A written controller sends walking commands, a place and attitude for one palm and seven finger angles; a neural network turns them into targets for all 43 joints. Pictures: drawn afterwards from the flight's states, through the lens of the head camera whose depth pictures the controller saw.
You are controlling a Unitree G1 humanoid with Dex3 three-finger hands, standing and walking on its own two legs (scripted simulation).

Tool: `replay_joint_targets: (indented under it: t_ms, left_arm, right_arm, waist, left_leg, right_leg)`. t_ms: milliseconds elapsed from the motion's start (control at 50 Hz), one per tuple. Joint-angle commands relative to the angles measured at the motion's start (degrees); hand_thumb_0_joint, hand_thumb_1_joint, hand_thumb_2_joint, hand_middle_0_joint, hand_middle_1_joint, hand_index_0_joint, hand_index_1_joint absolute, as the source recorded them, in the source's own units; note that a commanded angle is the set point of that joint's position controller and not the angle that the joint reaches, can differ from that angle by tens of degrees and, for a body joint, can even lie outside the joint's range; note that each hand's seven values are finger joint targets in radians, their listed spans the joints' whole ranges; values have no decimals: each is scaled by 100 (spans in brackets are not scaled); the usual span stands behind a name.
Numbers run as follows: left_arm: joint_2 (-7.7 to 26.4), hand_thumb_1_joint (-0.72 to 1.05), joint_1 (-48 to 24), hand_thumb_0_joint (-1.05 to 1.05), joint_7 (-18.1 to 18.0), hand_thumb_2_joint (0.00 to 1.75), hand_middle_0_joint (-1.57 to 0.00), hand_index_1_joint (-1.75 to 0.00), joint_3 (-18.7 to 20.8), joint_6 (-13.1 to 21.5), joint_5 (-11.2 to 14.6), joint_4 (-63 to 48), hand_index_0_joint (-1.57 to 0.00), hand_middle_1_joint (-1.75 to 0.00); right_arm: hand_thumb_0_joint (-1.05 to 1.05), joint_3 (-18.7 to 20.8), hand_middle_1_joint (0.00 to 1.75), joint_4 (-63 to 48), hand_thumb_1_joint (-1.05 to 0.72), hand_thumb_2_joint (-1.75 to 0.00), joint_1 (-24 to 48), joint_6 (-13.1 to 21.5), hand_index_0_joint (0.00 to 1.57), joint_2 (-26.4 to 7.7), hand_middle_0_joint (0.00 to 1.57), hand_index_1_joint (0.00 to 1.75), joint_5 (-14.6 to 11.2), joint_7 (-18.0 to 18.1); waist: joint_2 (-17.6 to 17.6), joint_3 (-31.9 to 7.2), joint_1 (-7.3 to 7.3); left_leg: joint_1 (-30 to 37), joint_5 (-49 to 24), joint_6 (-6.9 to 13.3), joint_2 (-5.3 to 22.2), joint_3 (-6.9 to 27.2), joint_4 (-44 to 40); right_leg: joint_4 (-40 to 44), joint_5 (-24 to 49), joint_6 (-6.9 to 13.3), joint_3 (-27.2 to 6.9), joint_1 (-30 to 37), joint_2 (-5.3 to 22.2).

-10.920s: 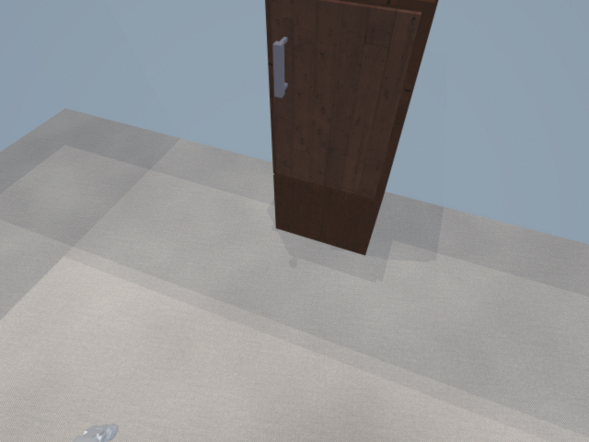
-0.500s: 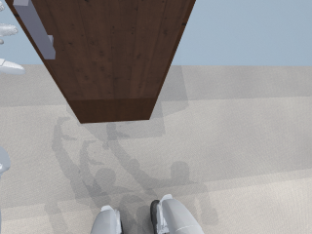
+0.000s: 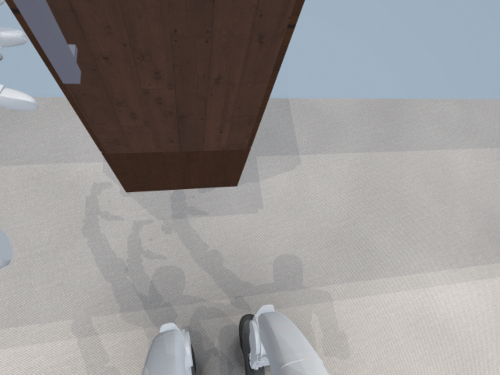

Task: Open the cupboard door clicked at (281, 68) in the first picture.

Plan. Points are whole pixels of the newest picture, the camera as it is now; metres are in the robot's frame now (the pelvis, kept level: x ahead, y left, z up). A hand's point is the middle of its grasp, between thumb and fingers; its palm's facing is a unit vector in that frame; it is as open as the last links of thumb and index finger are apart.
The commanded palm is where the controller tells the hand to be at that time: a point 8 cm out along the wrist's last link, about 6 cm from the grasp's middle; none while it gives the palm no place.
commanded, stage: slide the fingers in behind the handle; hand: left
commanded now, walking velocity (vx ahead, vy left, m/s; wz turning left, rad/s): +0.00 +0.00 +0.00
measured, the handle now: (52, 26) +0.59 +0.21 +0.08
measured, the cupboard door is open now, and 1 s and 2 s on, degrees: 0 0 0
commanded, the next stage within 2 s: close the thumb around the handle in 1.42 s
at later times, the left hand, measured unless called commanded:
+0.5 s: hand (31, 56) +0.54 +0.23 +0.08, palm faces -0.03 -1.00 +0.00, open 14.0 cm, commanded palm +0.53 +0.26 +0.08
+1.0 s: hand (56, 59) +0.54 +0.20 +0.08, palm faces -0.02 -1.00 +0.00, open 14.0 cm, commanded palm +0.53 +0.23 +0.08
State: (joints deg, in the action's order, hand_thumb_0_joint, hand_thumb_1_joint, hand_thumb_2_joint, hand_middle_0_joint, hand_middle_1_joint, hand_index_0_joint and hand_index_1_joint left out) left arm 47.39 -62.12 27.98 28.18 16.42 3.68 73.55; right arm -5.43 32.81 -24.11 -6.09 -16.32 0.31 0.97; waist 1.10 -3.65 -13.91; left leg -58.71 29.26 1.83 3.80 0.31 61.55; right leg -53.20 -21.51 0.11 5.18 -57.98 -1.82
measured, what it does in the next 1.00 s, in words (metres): stands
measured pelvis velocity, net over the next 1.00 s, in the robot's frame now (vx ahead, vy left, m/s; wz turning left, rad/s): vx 0.00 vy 0.00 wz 0.01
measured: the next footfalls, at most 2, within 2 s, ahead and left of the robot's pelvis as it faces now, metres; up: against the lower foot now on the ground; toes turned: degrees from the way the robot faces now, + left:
none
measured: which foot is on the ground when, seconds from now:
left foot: down 0.00-1.00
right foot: down 0.00-1.00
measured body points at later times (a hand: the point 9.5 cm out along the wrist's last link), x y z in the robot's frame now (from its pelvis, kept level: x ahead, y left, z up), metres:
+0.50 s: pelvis +0.00 +0.01 +0.00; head +0.16 +0.04 +0.42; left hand +0.54 +0.28 +0.09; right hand -0.03 -0.25 -0.09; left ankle -0.02 +0.09 -0.67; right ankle +0.03 -0.13 -0.67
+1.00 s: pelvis +0.00 +0.00 +0.00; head +0.17 +0.03 +0.42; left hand +0.54 +0.25 +0.08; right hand -0.02 -0.26 -0.10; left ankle -0.02 +0.09 -0.67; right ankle +0.03 -0.13 -0.67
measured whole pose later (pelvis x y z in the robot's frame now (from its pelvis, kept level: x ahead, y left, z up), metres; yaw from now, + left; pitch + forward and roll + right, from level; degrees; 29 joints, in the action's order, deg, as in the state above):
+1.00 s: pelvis +0.00 +0.00 +0.00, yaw +0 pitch +25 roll -4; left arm 36.1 -59.7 18.7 24.3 19.8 4.1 71.0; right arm -3.8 34.0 -24.3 -5.0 -15.6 1.2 -0.6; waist 1.6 -4.3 -13.0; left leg -56.1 29.1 1.6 3.3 -0.3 60.2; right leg -53.4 -22.0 0.3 4.5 -56.2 -1.4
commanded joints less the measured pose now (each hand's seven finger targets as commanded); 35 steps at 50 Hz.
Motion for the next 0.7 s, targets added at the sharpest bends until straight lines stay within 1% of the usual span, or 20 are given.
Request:
replay_joint_targets:
  t_ms: [0,60,80,100,120,180,220,240,300,340,360,420,440,480,560,580,600,620,660,680]
  left_arm:
    - [1690,-50,-2327,0,-103,30,-30,-120,298,424,119,-1421,-30,-120]
    - [1371,-50,-2216,0,-170,30,-30,-120,159,448,155,-1494,-30,-120]
    - [1470,-50,-2221,0,-202,30,-30,-120,240,440,151,-1493,-30,-120]
    - [1438,-50,-2065,0,-223,30,-30,-120,249,403,149,-1353,-30,-120]
    - [1540,-50,-2082,0,-256,30,-30,-120,297,396,131,-1398,-30,-120]
    - [1386,-50,-2174,0,-344,30,-30,-120,173,443,83,-1513,-30,-120]
    - [1155,-50,-2217,0,-405,30,-30,-120,54,493,84,-1560,-30,-120]
    - [1052,-50,-2261,0,-436,30,-30,-120,5,504,111,-1525,-30,-120]
    - [817,-50,-2235,0,-491,30,-30,-120,-61,552,158,-1507,-30,-120]
    - [901,-50,-2103,0,-533,30,-30,-120,21,541,140,-1491,-30,-120]
    - [822,-50,-2069,0,-548,30,-30,-120,-10,551,143,-1462,-30,-120]
    - [696,-50,-2198,0,-635,30,-30,-120,-131,530,91,-1337,-30,-120]
    - [722,-50,-2173,0,-664,30,-30,-120,-106,535,88,-1323,-30,-120]
    - [780,-50,-2318,0,-718,30,-30,-120,-9,665,96,-1617,-30,-120]
    - [488,-50,-2203,0,-769,30,-30,-120,-168,698,120,-1449,-30,-120]
    - [568,-50,-2239,0,-776,30,-30,-120,-125,674,113,-1384,-30,-120]
    - [657,-50,-2181,0,-785,30,-30,-120,-65,653,103,-1367,-30,-120]
    - [717,-50,-2179,0,-791,30,-30,-120,-38,664,82,-1468,-30,-120]
    - [406,-50,-2333,0,-821,30,-30,-120,-240,711,92,-1638,-30,-120]
    - [502,-50,-2380,0,-841,30,-30,-120,-150,732,103,-1685,-30,-120]
  right_arm:
    - [0,493,30,-100,-90,-90,-1369,24,20,-1196,20,30,86,62]
    - [0,511,30,-111,-90,-90,-1367,24,20,-1167,20,30,88,11]
    - [0,513,30,-97,-90,-90,-1365,13,20,-1192,20,30,88,-3]
    - [0,520,30,-111,-90,-90,-1367,9,20,-1188,20,30,83,-9]
    - [0,507,30,-126,-90,-90,-1354,2,20,-1190,20,30,84,-9]
    - [0,513,30,-149,-90,-90,-1335,-1,20,-1165,20,30,79,-16]
    - [0,531,30,-115,-90,-90,-1356,4,20,-1156,20,30,93,-32]
    - [0,542,30,-83,-90,-90,-1355,13,20,-1157,20,30,102,-34]
    - [0,564,30,-34,-90,-90,-1376,25,20,-1145,20,30,120,-47]
    - [0,574,30,-53,-90,-90,-1385,22,20,-1157,20,30,121,-51]
    - [0,563,30,-61,-90,-90,-1403,24,20,-1141,20,30,124,-58]
    - [0,563,30,-42,-90,-90,-1345,13,20,-1136,20,30,124,-70]
    - [0,563,30,-68,-90,-90,-1344,18,20,-1140,20,30,118,-61]
    - [0,583,30,-62,-90,-90,-1366,44,20,-1125,20,30,141,-65]
    - [0,585,30,-47,-90,-90,-1327,51,20,-1090,20,30,128,-83]
    - [0,581,30,-33,-90,-90,-1309,53,20,-1099,20,30,124,-77]
    - [0,579,30,-46,-90,-90,-1327,47,20,-1109,20,30,118,-68]
    - [0,584,30,-75,-90,-90,-1307,48,20,-1101,20,30,118,-64]
    - [0,592,30,-66,-90,-90,-1306,68,20,-1059,20,30,127,-74]
    - [0,600,30,-33,-90,-90,-1317,70,20,-1066,20,30,140,-81]
  waist:
    - [1460,-3407,25]
    - [1567,-3295,39]
    - [1555,-3305,51]
    - [1336,-3224,49]
    - [1356,-3148,71]
    - [1426,-3110,60]
    - [1497,-3117,30]
    - [1387,-3025,-33]
    - [1528,-3090,-5]
    - [1240,-3120,22]
    - [1366,-3103,54]
    - [1171,-2798,-24]
    - [1059,-2827,-11]
    - [1374,-3234,62]
    - [1068,-2999,-21]
    - [1135,-2979,-10]
    - [977,-3015,13]
    - [1097,-3120,58]
    - [1301,-3184,8]
    - [1340,-3311,36]
  left_leg:
    - [2597,-3353,-34,-92,399,-549]
    - [2746,-3526,-58,-83,431,-588]
    - [2777,-3492,-67,-72,429,-607]
    - [2620,-3363,-34,-91,390,-606]
    - [2489,-3241,-28,-100,363,-645]
    - [2564,-3192,-42,-103,366,-688]
    - [2775,-3268,-71,-92,421,-701]
    - [2812,-3257,-73,-76,448,-715]
    - [3020,-3475,-117,-70,468,-707]
    - [2845,-3430,-80,-90,433,-713]
    - [2870,-3521,-87,-97,433,-705]
    - [2677,-3104,-75,-102,422,-752]
    - [2567,-2996,-55,-121,405,-756]
    - [2889,-3377,-102,-115,442,-716]
    - [2686,-3240,-56,-127,394,-688]
    - [2597,-3155,-56,-133,361,-689]
    - [2479,-3103,-39,-147,341,-691]
    - [2479,-3110,-41,-162,319,-692]
    - [2764,-3344,-62,-147,362,-668]
    - [2849,-3415,-88,-130,387,-655]
  right_leg:
    - [280,1974,100,-214,1461,-210]
    - [293,1955,124,-175,1318,-221]
    - [316,1919,109,-176,1319,-228]
    - [349,1936,97,-198,1419,-234]
    - [359,1937,95,-208,1520,-224]
    - [364,1858,101,-196,1439,-220]
    - [370,1726,107,-164,1242,-224]
    - [404,1679,97,-151,1169,-224]
    - [404,1690,106,-136,1074,-218]
    - [400,1829,97,-158,1304,-216]
    - [373,1855,124,-157,1260,-217]
    - [419,1625,99,-144,1184,-211]
    - [416,1613,98,-165,1273,-205]
    - [341,1800,119,-170,1308,-194]
    - [361,1863,109,-186,1356,-205]
    - [366,1870,94,-209,1400,-196]
    - [360,1937,89,-223,1547,-192]
    - [349,1988,89,-250,1637,-179]
    - [320,2004,111,-219,1430,-182]
    - [309,2026,101,-211,1445,-187]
